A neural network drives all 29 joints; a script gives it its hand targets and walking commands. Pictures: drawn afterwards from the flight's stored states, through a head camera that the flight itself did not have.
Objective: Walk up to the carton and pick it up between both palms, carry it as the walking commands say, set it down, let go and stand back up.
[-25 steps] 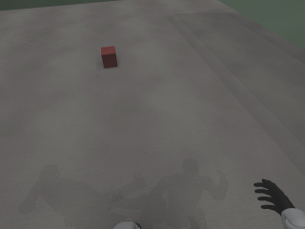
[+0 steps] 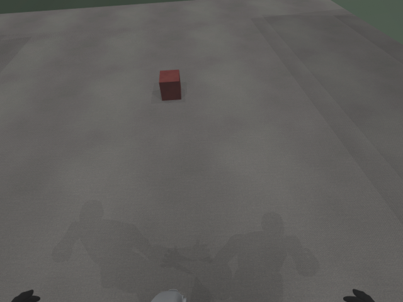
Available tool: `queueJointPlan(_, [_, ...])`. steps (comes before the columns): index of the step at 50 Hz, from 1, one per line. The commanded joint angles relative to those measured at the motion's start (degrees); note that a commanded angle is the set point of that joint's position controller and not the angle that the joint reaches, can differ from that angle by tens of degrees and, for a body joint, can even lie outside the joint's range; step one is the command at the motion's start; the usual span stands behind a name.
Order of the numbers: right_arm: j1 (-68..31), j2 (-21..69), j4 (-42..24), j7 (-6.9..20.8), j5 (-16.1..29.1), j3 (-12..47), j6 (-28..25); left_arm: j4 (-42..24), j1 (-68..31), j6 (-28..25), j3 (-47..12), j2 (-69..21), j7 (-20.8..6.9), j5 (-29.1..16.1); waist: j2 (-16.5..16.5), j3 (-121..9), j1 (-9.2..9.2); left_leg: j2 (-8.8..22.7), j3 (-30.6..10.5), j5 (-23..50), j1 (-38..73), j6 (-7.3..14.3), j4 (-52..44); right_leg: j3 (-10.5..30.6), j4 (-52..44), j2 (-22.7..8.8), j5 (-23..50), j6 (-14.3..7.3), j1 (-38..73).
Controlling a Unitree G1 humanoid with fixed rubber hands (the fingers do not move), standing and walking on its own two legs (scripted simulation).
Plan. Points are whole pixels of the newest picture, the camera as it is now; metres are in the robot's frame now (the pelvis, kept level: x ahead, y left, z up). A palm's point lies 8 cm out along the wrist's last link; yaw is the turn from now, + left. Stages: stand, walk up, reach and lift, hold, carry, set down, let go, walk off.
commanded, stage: walk up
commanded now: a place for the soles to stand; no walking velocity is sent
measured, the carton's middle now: (170, 85) +1.90 +0.38 -0.67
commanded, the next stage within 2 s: none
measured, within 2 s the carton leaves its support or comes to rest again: neither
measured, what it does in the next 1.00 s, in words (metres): walks ahead: left foot, then right foot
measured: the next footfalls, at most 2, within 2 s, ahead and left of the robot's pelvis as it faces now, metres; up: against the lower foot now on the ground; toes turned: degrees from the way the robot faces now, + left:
left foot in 0.18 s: +0.27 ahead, +0.17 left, +0.00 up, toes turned +8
right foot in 0.44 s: +0.39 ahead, -0.07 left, +0.00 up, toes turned -2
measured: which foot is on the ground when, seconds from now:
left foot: up 0.00-0.16, down 0.18-0.46, up 0.48-0.68, down 0.70-0.98, up 1.00-1.00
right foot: down 0.00-0.20, up 0.22-0.42, down 0.44-0.72, up 0.74-0.94, down 0.96-1.00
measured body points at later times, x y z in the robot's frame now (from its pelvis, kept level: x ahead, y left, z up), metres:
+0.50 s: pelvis +0.29 +0.06 -0.01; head +0.31 +0.04 +0.44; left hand +0.37 +0.41 -0.09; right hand +0.40 -0.29 -0.11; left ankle +0.24 +0.16 -0.70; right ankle +0.35 -0.07 -0.72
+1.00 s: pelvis +0.54 +0.12 -0.02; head +0.55 +0.11 +0.43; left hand +0.62 +0.47 -0.10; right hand +0.68 -0.24 -0.09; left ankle +0.49 +0.22 -0.72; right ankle +0.67 +0.00 -0.73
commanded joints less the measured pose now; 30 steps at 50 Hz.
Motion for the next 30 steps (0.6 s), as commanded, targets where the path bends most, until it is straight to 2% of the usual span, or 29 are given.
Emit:
queueJointPlan(1, [-11.43,-10.15,-6.74,1.35,-0.35,-2.05,-1.12,-0.24,2.68,-0.56,3.48,15.56,-0.20,-0.49,-13.40,3.24,2.36,4.43,-0.90,6.85,-4.15,-1.28,-15.48,11.61,-23.97,-14.90,-6.41,-12.23,6.56])
queueJointPlan(2, [-12.38,-9.14,-7.46,1.86,-0.31,-1.55,-1.20,-0.95,1.49,-0.26,3.36,15.31,-0.65,-1.01,-14.89,5.61,2.47,3.32,1.65,8.86,-3.75,-0.57,-18.08,9.30,-24.04,-13.90,-4.46,-12.30,7.26])
queueJointPlan(3, [-11.92,-9.55,-5.76,1.98,0.37,-1.17,-1.18,-1.38,1.14,-0.19,3.50,14.83,-0.79,-1.41,-11.23,3.49,1.87,2.81,4.32,12.25,2.32,-0.38,-20.64,7.80,-23.31,-13.94,0.86,-11.39,7.13])
queueJointPlan(4, [-11.57,-8.88,-6.17,2.19,0.67,-1.26,-1.54,-1.20,0.06,0.04,2.85,14.28,-1.02,-1.86,-10.85,3.70,1.22,1.01,5.75,12.94,5.21,0.20,-24.25,6.54,-21.49,-13.74,5.07,-10.87,5.32])
queueJointPlan(5, [-10.03,-8.86,-5.40,2.04,0.72,-1.60,-1.71,-1.54,-0.47,0.03,2.42,14.25,-0.97,-2.01,-10.73,1.79,0.47,0.87,6.60,13.79,11.67,-0.01,-25.58,4.11,-19.03,-13.76,7.51,-9.78,3.53])
queueJointPlan(6, [-7.69,-9.55,-4.62,1.85,0.66,-1.81,-1.78,-1.60,-1.87,0.29,2.44,14.62,-1.19,-2.22,-8.81,1.15,-2.23,-1.56,8.08,12.66,16.95,0.93,-27.13,2.60,-13.90,-12.72,13.71,-9.32,1.58])
queueJointPlan(7, [-1.72,-11.30,-2.49,0.90,0.50,-2.44,-1.61,-2.64,-2.78,0.61,1.57,12.09,-0.93,-2.46,-6.42,-2.63,-4.73,-3.98,8.15,8.14,24.08,2.44,-26.85,-0.44,-3.47,-10.46,20.31,-8.33,-0.10])
queueJointPlan(8, [5.66,-14.72,-0.87,-0.34,0.06,-3.69,-1.70,-2.65,-0.92,1.01,0.83,9.76,-0.79,-2.48,2.68,-7.61,-9.04,-0.81,-1.41,-2.32,37.51,6.23,-29.49,-1.85,15.58,-6.54,18.95,-6.17,-10.77])
queueJointPlan(9, [13.19,-20.25,-1.22,-1.50,0.05,-5.51,-1.69,-4.70,1.63,0.59,-0.28,6.56,-1.03,-2.83,15.53,-12.23,-11.35,14.68,-27.74,-9.99,51.17,11.86,-37.22,-0.77,33.37,0.56,-0.10,-1.91,-27.85])
queueJointPlan(10, [8.14,-19.81,-3.37,-2.23,1.52,-5.34,-1.75,-4.31,-1.91,1.19,0.25,10.55,-0.68,-1.79,8.02,-9.14,-10.47,18.65,-37.37,-15.85,46.49,14.43,-44.89,8.02,34.32,1.62,-8.20,-1.97,-30.41])
queueJointPlan(11, [4.79,-19.99,-4.31,-2.57,2.28,-5.03,-1.60,-3.98,-4.00,1.21,1.19,13.45,-0.67,-1.22,1.98,-4.02,-9.84,19.93,-38.20,-16.88,43.07,18.10,-43.58,11.35,36.35,-1.36,-7.94,-1.56,-33.27])
queueJointPlan(12, [3.26,-19.60,-3.92,-2.70,2.58,-4.74,-1.64,-3.47,-4.20,1.28,1.26,12.83,-0.70,-1.60,-0.58,-2.50,-8.95,18.90,-33.06,-10.52,38.18,17.10,-42.63,12.45,34.94,-3.47,-5.62,-2.20,-31.80])
queueJointPlan(13, [0.50,-17.97,-4.93,-2.72,2.95,-4.48,-1.79,-3.04,-3.01,2.01,0.83,11.21,-1.00,-1.86,-0.37,-0.23,-5.70,17.12,-26.49,-9.52,29.04,14.51,-43.76,12.80,29.96,-5.40,-3.81,-2.52,-27.09])
queueJointPlan(14, [-3.70,-16.42,-4.72,-2.55,2.70,-3.89,-1.67,-1.00,1.08,2.26,1.69,11.69,-1.50,-2.19,2.12,0.79,-2.20,13.99,-16.93,-8.16,21.64,11.67,-44.17,11.96,24.80,-6.14,-2.25,-2.09,-19.55])
queueJointPlan(15, [-5.88,-16.26,-5.94,-2.48,2.09,-4.19,-1.89,-0.42,3.21,2.27,1.41,11.87,-1.64,-2.15,5.62,-0.12,-1.97,10.39,-13.46,-5.21,19.91,10.94,-42.30,11.63,21.48,-5.13,-2.10,-1.26,-15.28])
queueJointPlan(16, [-5.10,-15.63,-6.04,-2.54,1.64,-3.55,-1.83,-0.18,3.01,2.05,1.27,11.65,-1.74,-2.34,4.01,-1.22,-2.21,10.44,-11.53,1.50,21.18,12.16,-39.26,10.57,15.94,-4.03,-4.59,-0.91,-13.58])
queueJointPlan(17, [-2.53,-15.57,-6.54,-2.62,1.40,-2.99,-1.97,-0.50,3.02,1.97,1.14,9.54,-1.85,-1.98,5.73,-0.82,-2.47,11.13,-12.06,6.92,18.85,14.06,-38.51,9.29,12.46,-3.53,-5.15,-0.85,-12.67])
queueJointPlan(18, [-1.68,-15.33,-6.26,-2.31,1.21,-3.14,-2.04,-0.99,1.26,1.83,1.04,9.07,-1.96,-1.82,8.03,-0.90,-3.38,10.95,-11.87,5.00,18.87,14.14,-38.45,9.95,8.40,-3.67,-4.47,-1.05,-11.01])
queueJointPlan(19, [-0.89,-14.51,-5.88,-2.15,1.13,-2.99,-2.17,-0.88,-0.05,1.55,1.29,8.74,-2.01,-1.24,4.11,-0.68,-3.29,11.38,-12.87,4.05,18.35,14.18,-38.38,8.66,5.37,-2.29,-1.37,-1.22,-9.43])
queueJointPlan(20, [-4.78,-14.63,-6.31,-2.36,1.38,-2.69,-2.07,-0.50,3.31,1.05,0.92,8.25,-2.05,-0.84,5.93,-1.23,-0.50,9.78,-9.17,2.46,15.60,12.30,-34.21,8.68,-2.02,-1.46,5.25,-1.50,-4.81])
queueJointPlan(21, [-6.88,-12.26,-7.91,-2.20,0.95,-2.06,-2.06,1.33,7.71,0.69,1.83,9.05,-1.67,0.35,-0.31,-4.96,2.71,7.62,-6.57,2.67,9.53,9.94,-26.65,8.32,-3.89,1.28,7.57,-2.30,6.73])
queueJointPlan(22, [-8.58,-8.99,-9.18,-2.03,1.19,-0.50,-2.43,3.26,14.37,0.48,4.44,14.74,-1.00,0.44,-12.29,-7.91,7.47,0.97,0.13,-2.30,-2.28,5.79,-12.93,17.32,-9.57,-3.54,-2.30,-5.53,19.81])
queueJointPlan(23, [-8.60,-6.48,-10.28,-2.43,0.80,0.46,-2.46,2.42,16.03,0.54,5.64,20.24,-0.24,0.61,-22.41,-7.25,8.81,-7.38,2.42,-8.60,-16.85,2.79,2.17,41.94,-21.87,-19.09,-24.21,-10.77,25.48])
queueJointPlan(24, [-11.87,-9.87,-9.19,-3.14,0.67,-0.39,-2.35,0.76,11.47,0.44,4.91,20.46,-0.10,-0.31,-16.49,-1.82,6.76,-4.61,-5.68,-8.79,-20.01,1.74,9.19,50.77,-25.75,-24.12,-27.14,-15.25,23.31])
queueJointPlan(25, [-9.88,-13.06,-7.95,-3.29,1.23,-1.13,-2.65,-0.37,7.99,0.56,4.10,17.44,-0.22,-1.19,-11.30,-0.72,4.74,-0.36,-6.92,-6.91,-21.30,1.25,8.90,42.89,-19.65,-21.78,-13.95,-18.51,25.25])
queueJointPlan(26, [-5.79,-12.06,-7.01,-3.20,1.29,-0.41,-3.34,-1.64,6.66,0.33,3.72,14.10,0.05,-0.87,-10.01,-1.53,4.05,1.08,-4.86,-4.76,-23.07,1.66,8.30,37.43,-16.08,-20.42,0.98,-17.71,28.61])
queueJointPlan(27, [-5.33,-11.00,-6.02,-3.32,0.88,-0.12,-3.66,-1.59,5.94,0.63,3.85,13.51,0.42,-1.17,-11.58,-2.30,3.68,1.91,-3.39,-3.49,-20.03,0.41,4.16,29.53,-13.35,-18.40,14.01,-17.11,26.71])
queueJointPlan(28, [-5.57,-10.93,-6.15,-3.01,0.85,-0.42,-3.49,-2.33,4.33,0.93,3.31,13.27,0.31,-1.07,-14.92,-1.90,3.25,2.23,-3.47,-6.86,-16.45,-0.19,-3.76,23.92,-12.12,-17.11,17.89,-15.75,22.82])
queueJointPlan(30, [-7.97,-10.97,-7.45,-2.24,0.65,-0.66,-3.75,-3.64,0.81,0.95,3.02,13.48,-0.26,-1.03,-15.74,0.09,1.64,3.58,-3.35,-5.87,-5.10,0.10,-15.09,21.38,-13.80,-18.21,23.56,-15.66,12.99])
